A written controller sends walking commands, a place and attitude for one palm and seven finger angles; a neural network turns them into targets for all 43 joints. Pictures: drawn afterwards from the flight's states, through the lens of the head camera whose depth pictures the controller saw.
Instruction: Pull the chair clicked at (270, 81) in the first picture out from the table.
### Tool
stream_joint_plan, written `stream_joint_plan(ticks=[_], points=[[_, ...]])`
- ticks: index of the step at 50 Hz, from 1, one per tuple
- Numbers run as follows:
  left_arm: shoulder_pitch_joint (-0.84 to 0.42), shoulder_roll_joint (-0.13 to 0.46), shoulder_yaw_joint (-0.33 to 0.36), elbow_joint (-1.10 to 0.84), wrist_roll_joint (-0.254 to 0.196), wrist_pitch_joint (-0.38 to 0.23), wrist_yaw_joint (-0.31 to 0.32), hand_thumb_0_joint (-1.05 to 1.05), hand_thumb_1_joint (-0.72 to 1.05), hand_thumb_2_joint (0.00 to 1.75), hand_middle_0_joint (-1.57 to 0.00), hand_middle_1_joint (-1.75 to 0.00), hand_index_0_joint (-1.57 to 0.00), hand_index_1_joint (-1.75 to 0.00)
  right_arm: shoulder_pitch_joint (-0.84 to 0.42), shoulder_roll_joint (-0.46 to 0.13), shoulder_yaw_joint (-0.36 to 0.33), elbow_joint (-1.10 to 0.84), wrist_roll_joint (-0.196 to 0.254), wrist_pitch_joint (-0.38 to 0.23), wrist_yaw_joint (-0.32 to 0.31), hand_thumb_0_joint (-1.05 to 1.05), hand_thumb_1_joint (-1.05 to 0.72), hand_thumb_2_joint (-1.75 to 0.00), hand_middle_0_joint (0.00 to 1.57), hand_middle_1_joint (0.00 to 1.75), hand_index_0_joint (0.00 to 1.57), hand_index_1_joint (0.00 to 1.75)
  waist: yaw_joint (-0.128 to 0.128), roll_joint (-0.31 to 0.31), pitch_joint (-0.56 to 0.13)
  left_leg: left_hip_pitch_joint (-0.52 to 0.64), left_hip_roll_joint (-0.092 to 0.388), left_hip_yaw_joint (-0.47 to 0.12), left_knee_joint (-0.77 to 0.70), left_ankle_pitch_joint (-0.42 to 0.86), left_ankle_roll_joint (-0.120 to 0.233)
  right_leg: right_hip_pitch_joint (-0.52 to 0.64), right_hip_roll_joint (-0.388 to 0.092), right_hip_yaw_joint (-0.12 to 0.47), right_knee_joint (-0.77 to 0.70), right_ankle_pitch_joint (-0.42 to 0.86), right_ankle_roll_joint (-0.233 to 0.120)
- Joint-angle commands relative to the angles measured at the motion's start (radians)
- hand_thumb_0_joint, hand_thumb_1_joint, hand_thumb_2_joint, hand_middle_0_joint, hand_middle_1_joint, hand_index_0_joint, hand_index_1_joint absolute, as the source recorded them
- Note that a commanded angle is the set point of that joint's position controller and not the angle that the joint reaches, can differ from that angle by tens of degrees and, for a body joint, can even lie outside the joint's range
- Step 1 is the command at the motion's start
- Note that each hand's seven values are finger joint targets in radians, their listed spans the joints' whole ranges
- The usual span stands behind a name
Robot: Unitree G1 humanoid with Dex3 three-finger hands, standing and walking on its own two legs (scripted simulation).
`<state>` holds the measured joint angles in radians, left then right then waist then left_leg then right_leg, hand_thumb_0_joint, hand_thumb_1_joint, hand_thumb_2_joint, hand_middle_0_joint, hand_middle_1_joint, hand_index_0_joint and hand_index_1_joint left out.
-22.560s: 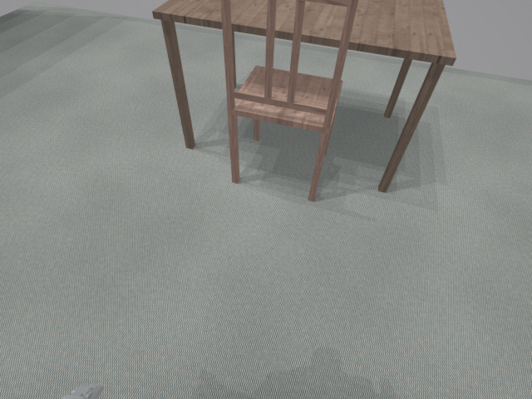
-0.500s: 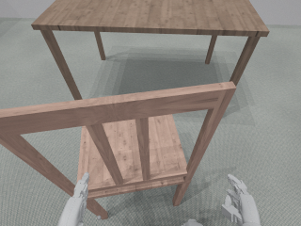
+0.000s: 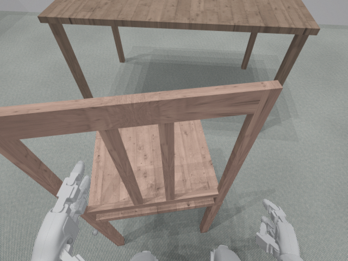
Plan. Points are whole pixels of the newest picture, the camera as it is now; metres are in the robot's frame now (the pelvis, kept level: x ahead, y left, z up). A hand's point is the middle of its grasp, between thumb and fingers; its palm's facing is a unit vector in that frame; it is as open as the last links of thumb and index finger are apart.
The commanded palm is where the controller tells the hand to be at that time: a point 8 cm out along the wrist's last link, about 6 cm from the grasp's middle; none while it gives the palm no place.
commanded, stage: draw the hand back to the body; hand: left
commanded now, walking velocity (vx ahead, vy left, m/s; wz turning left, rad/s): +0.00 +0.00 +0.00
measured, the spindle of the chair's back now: (127, 175) +0.30 +0.13 +0.03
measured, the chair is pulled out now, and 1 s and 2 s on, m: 0.54 0.53 0.55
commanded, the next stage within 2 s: step back with the hand held close in 1.24 s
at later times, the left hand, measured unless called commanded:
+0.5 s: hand (54, 211) +0.19 +0.20 +0.13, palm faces +0.16 -0.90 -0.40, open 14.4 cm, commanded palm +0.15 +0.27 +0.19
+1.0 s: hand (30, 187) +0.21 +0.23 +0.17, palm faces +0.29 -0.84 -0.46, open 7.8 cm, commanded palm +0.18 +0.29 +0.25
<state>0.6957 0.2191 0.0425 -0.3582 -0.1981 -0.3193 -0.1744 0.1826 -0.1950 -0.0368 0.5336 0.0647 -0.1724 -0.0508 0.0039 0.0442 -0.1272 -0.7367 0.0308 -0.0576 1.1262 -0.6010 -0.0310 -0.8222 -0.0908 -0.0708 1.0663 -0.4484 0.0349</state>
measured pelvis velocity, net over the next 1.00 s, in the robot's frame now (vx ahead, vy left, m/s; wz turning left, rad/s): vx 0.04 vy -0.01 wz -0.02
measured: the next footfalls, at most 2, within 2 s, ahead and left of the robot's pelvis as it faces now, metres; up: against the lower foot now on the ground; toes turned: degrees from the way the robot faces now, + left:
none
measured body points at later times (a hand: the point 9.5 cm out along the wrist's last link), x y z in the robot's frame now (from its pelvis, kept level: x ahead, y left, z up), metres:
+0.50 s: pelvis +0.03 +0.00 +0.06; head +0.02 -0.02 +0.51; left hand +0.17 +0.25 +0.16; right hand +0.21 -0.23 -0.02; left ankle -0.02 +0.14 -0.66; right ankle +0.04 -0.15 -0.66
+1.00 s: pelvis +0.04 -0.01 +0.08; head +0.03 -0.04 +0.53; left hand +0.19 +0.28 +0.19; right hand +0.23 -0.24 -0.01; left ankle -0.02 +0.14 -0.66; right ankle +0.04 -0.15 -0.66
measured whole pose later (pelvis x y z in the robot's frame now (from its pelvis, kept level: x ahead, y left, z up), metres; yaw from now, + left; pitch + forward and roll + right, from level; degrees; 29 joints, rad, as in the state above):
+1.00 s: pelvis +0.04 -0.01 +0.08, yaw -1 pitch -4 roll -1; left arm 0.58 0.39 0.20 -0.40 -0.08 0.12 0.13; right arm 0.19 -0.25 0.03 0.66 0.02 -0.23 -0.09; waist 0.07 0.08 0.05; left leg -0.05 0.06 -0.01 0.47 -0.36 -0.04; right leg -0.17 -0.05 -0.07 0.49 -0.25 0.02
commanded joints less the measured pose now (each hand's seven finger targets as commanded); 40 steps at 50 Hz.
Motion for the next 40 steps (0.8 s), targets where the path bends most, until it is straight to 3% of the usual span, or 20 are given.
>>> stream_joint_plan(ticks=[1,2,8,9,10,11,12,13,15,17,18,22,27,28,34,40], points=[[0.066,0.112,0.133,-0.264,-0.063,0.001,0.005,0.0,-0.55,0.2,0.0,0.0,0.0,0.0,-0.094,-0.112,-0.037,-0.21,0.022,-0.055,-0.029,0.0,-0.9,-0.9,0.2,0.3,0.2,0.3,0.007,-0.028,-0.145,0.041,-0.034,0.026,-0.256,0.255,0.03,0.276,0.049,-0.011,-0.216,0.084,-0.039],[0.057,0.131,0.163,-0.26,-0.071,0.012,0.016,0.0,-0.55,0.2,0.0,0.0,0.0,0.0,-0.091,-0.111,-0.034,-0.202,0.021,-0.056,-0.036,0.0,-0.9,-0.9,0.2,0.3,0.2,0.3,0.008,-0.045,-0.141,0.04,-0.034,0.021,-0.261,0.262,0.03,0.293,0.051,-0.01,-0.229,0.087,-0.041],[0.026,0.128,0.165,-0.257,-0.085,0.033,-0.005,0.0,-0.37,0.29,-0.02,-0.04,-0.02,-0.04,-0.068,-0.122,-0.02,-0.168,0.025,-0.107,-0.047,0.0,-0.9,-0.9,0.2,0.3,0.2,0.3,-0.009,-0.021,-0.088,0.126,-0.027,0.016,-0.315,0.308,0.029,0.323,0.054,-0.022,-0.284,0.152,-0.037],[0.11,0.298,0.255,-0.245,0.093,0.131,0.166,0.0,-0.33,0.31,-0.03,-0.05,-0.03,-0.05,-0.052,-0.107,-0.021,-0.174,-0.007,-0.062,-0.065,0.0,-0.9,-0.9,0.2,0.3,0.2,0.3,0.082,0.035,-0.136,0.185,-0.002,0.025,-0.381,0.323,0.014,0.44,0.024,0.021,-0.328,0.163,-0.064],[0.115,0.192,0.181,-0.323,0.114,0.172,0.227,0.0,-0.3,0.32,-0.04,-0.05,-0.04,-0.05,-0.04,-0.098,-0.008,-0.197,-0.011,-0.05,-0.068,0.0,-0.9,-0.9,0.2,0.3,0.2,0.3,0.045,0.051,-0.08,0.209,-0.005,0.028,-0.402,0.328,0.011,0.444,0.02,0.005,-0.35,0.191,-0.061],[0.118,0.151,0.154,-0.284,0.129,0.205,0.265,0.0,-0.26,0.34,-0.04,-0.06,-0.04,-0.06,-0.053,-0.09,-0.003,-0.179,-0.013,-0.033,-0.071,0.0,-0.9,-0.9,0.2,0.3,0.2,0.3,0.041,0.04,-0.021,0.222,0.001,0.031,-0.418,0.332,0.012,0.448,0.021,-0.008,-0.37,0.195,-0.061],[0.093,0.167,0.161,-0.279,0.138,0.227,0.291,0.0,-0.22,0.36,-0.04,-0.07,-0.04,-0.07,-0.063,-0.097,-0.002,-0.171,-0.012,-0.02,-0.075,0.0,-0.9,-0.9,0.2,0.3,0.2,0.3,0.042,0.006,-0.009,0.241,0.003,0.028,-0.43,0.345,0.015,0.467,0.026,-0.008,-0.397,0.204,-0.061],[0.067,0.161,0.147,-0.293,0.143,0.236,0.306,0.0,-0.19,0.37,-0.05,-0.08,-0.05,-0.08,-0.065,-0.102,0.004,-0.169,-0.018,-0.012,-0.08,0.0,-0.9,-0.9,0.2,0.3,0.2,0.3,0.033,0.004,0.004,0.273,0.001,0.029,-0.45,0.346,0.016,0.479,0.028,-0.009,-0.411,0.212,-0.059],[0.021,0.219,0.202,-0.296,0.156,0.245,0.336,0.0,-0.12,0.41,-0.06,-0.09,-0.06,-0.09,-0.071,-0.103,0.013,-0.158,-0.023,-0.005,-0.086,0.0,-0.9,-0.9,0.2,0.3,0.2,0.3,0.044,0.026,0.025,0.319,0.008,0.025,-0.498,0.354,0.014,0.516,0.028,-0.014,-0.443,0.222,-0.062],[-0.017,0.262,0.249,-0.291,0.159,0.254,0.355,0.0,-0.04,0.44,-0.07,-0.1,-0.07,-0.1,-0.089,-0.106,0.016,-0.143,-0.025,-0.005,-0.09,0.0,-0.9,-0.9,0.2,0.3,0.2,0.3,0.051,0.02,0.044,0.35,0.007,0.022,-0.536,0.375,0.014,0.562,0.031,-0.008,-0.482,0.245,-0.066],[-0.026,0.249,0.245,-0.295,0.159,0.252,0.356,0.0,-0.01,0.46,-0.07,-0.11,-0.07,-0.11,-0.083,-0.103,0.023,-0.143,-0.027,-0.007,-0.091,0.0,-0.9,-0.9,0.2,0.3,0.2,0.3,0.047,0.02,0.046,0.378,0.002,0.025,-0.558,0.388,0.015,0.579,0.034,-0.004,-0.496,0.257,-0.064],[-0.093,0.302,0.305,-0.325,0.159,0.251,0.369,0.0,0.14,0.53,-0.1,-0.14,-0.1,-0.14,-0.098,-0.106,0.028,-0.116,-0.032,-0.021,-0.087,0.0,-0.9,-0.9,0.2,0.3,0.2,0.3,0.055,0.075,0.053,0.452,0.004,0.034,-0.609,0.451,0.013,0.642,0.036,0.009,-0.55,0.328,-0.069],[-0.17,0.332,0.353,-0.346,0.159,0.242,0.379,0.0,0.32,0.62,-0.12,-0.18,-0.12,-0.18,-0.102,-0.111,0.029,-0.084,-0.038,-0.053,-0.076,0.0,-0.9,-0.9,0.2,0.3,0.2,0.3,0.056,0.077,0.057,0.524,0.003,0.045,-0.66,0.492,0.014,0.69,0.04,0.019,-0.597,0.37,-0.068],[-0.169,0.313,0.344,-0.355,0.162,0.237,0.377,0.0,0.36,0.64,-0.13,-0.19,-0.13,-0.19,-0.097,-0.109,0.03,-0.082,-0.04,-0.061,-0.074,0.0,-0.9,-0.9,0.2,0.3,0.2,0.3,0.056,0.084,0.046,0.546,0.005,0.05,-0.67,0.51,0.015,0.698,0.038,0.014,-0.596,0.385,-0.065],[-0.21,0.341,0.405,-0.358,0.156,0.23,0.379,0.0,0.57,0.74,-0.16,-0.23,-0.16,-0.23,-0.107,-0.12,0.02,-0.054,-0.046,-0.071,-0.061,0.0,-0.9,-0.9,0.2,0.3,0.2,0.3,0.059,0.047,0.024,0.602,0.01,0.064,-0.695,0.585,0.02,0.747,0.038,0.018,-0.617,0.476,-0.06],[-0.324,0.416,0.458,-0.465,0.158,0.221,0.392,0.0,0.79,0.85,-0.19,-0.28,-0.19,-0.28,-0.111,-0.125,0.029,-0.044,-0.045,-0.102,-0.056,0.0,-0.9,-0.9,0.2,0.3,0.2,0.3,0.065,0.132,-0.016,0.64,0.008,0.067,-0.706,0.624,0.021,0.773,0.031,0.021,-0.622,0.494,-0.058]])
